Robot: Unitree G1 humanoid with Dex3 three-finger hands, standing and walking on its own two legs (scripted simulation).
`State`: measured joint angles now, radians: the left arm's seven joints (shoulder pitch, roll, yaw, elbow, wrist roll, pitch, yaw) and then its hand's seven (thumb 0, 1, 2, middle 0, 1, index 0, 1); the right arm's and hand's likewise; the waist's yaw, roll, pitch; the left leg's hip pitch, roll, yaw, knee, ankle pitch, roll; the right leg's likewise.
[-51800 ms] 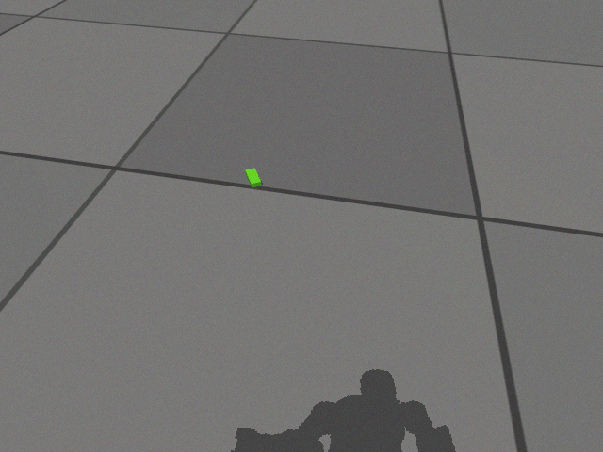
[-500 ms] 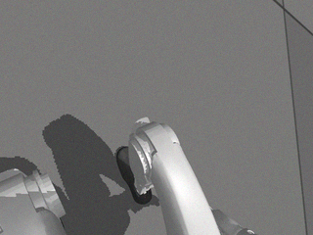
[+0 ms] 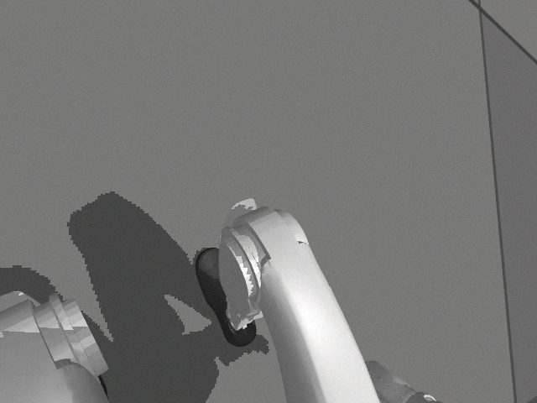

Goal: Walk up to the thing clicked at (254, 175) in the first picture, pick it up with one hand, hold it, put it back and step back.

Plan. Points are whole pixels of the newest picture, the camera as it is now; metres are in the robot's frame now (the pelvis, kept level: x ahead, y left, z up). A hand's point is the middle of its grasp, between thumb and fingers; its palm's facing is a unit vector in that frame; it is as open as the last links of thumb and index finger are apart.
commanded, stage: close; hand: left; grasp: from above
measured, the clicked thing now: out of the picture +0.47 +0.35 -0.30
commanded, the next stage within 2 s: settle in 1.20 s
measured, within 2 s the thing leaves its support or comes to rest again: leaves its support in 1.62 s
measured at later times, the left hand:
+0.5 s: hand out of the picture +0.46 +0.35 -0.26, palm faces -0.43 -0.18 -0.89, open 9.8 cm
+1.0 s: hand out of the picture +0.45 +0.35 -0.26, palm faces -0.43 -0.17 -0.89, open 8.2 cm
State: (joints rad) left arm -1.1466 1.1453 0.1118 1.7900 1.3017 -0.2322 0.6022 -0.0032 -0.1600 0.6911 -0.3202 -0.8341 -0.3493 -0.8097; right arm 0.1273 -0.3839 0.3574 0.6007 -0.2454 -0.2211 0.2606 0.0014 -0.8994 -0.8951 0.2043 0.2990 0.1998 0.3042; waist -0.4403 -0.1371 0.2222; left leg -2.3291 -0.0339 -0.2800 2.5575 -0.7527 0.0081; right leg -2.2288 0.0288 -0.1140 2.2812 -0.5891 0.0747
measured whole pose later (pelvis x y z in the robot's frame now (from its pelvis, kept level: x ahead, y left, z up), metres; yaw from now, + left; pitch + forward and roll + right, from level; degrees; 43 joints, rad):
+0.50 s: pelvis +0.00 +0.00 +0.00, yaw +0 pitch +29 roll -19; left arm -1.16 1.16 0.11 1.77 1.29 -0.21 0.59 0.00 0.14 0.44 -0.54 -0.64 -0.59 -0.60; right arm 0.12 -0.39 0.36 0.60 -0.24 -0.23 0.26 0.00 -0.90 -0.89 0.20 0.30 0.20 0.30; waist -0.45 -0.14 0.23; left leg -2.33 -0.03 -0.28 2.55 -0.75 0.02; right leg -2.23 0.02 -0.12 2.27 -0.58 0.08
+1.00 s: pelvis +0.00 +0.00 +0.00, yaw +0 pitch +28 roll -18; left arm -1.15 1.17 0.10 1.77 1.30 -0.25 0.60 0.00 0.35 0.19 -0.74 -0.43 -0.80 -0.38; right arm 0.12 -0.38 0.39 0.59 -0.25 -0.21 0.24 0.00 -0.90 -0.89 0.20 0.30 0.20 0.30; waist -0.44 -0.15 0.24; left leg -2.33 -0.03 -0.28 2.55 -0.74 0.01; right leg -2.22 0.02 -0.12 2.27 -0.57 0.08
